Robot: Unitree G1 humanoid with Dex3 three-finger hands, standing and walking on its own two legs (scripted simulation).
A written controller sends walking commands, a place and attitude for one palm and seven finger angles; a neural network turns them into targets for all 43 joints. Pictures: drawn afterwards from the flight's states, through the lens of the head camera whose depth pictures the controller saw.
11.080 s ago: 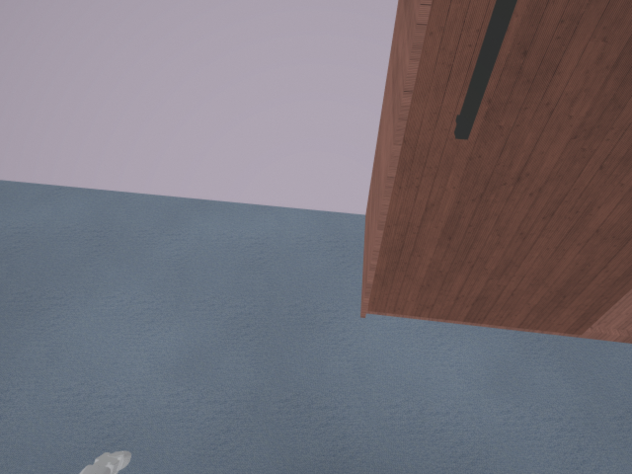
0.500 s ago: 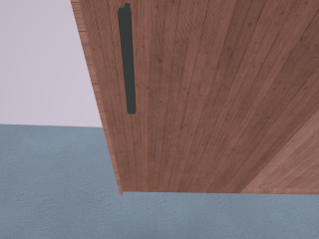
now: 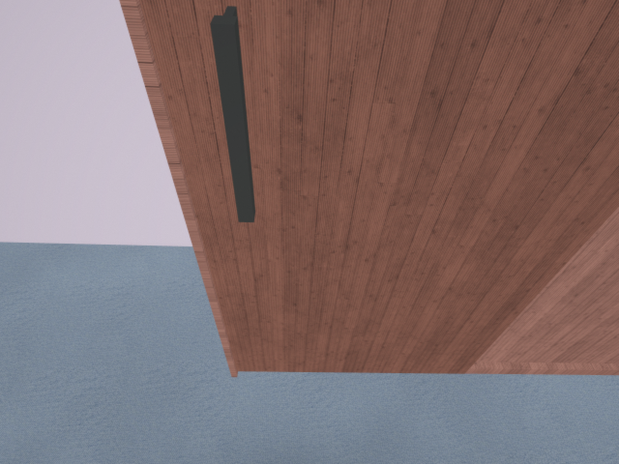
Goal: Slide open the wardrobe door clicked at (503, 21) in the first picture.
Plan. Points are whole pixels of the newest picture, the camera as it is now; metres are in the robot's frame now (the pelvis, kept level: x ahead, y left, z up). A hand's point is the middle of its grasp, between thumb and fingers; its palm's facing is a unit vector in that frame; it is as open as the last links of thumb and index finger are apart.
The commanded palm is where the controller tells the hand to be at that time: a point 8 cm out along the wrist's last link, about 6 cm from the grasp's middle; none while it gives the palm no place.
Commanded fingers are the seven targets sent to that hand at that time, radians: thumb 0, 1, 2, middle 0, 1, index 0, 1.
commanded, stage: look again from close up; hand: left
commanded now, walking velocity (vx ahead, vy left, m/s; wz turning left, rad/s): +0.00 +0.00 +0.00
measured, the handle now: (240, 130) +0.48 +0.13 +0.19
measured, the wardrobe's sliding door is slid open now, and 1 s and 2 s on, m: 0.00 0.00 0.00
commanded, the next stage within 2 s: raise the hand with hooked fingers in 1.38 s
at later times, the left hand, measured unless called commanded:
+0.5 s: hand out of the picture -0.01 +0.13 -0.18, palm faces +0.03 -0.99 -0.13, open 7.4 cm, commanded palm none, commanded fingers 0.00 0.90 0.90 -0.20 -0.30 -0.20 -0.30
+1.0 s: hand out of the picture +0.03 +0.13 -0.18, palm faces +0.03 -0.99 -0.15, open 7.4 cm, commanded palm none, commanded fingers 0.00 0.90 0.90 -0.20 -0.30 -0.20 -0.30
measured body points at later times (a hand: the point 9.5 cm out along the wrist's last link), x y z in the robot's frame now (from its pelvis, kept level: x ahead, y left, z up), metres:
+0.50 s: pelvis +0.02 -0.01 +0.00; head +0.03 +0.00 +0.45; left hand -0.01 +0.18 -0.16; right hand +0.00 -0.22 -0.16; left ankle +0.06 +0.03 -0.74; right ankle +0.01 -0.14 -0.74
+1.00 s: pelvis +0.05 -0.02 +0.00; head +0.06 -0.01 +0.45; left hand +0.03 +0.18 -0.16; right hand +0.03 -0.23 -0.15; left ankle +0.06 +0.03 -0.74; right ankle +0.01 -0.14 -0.74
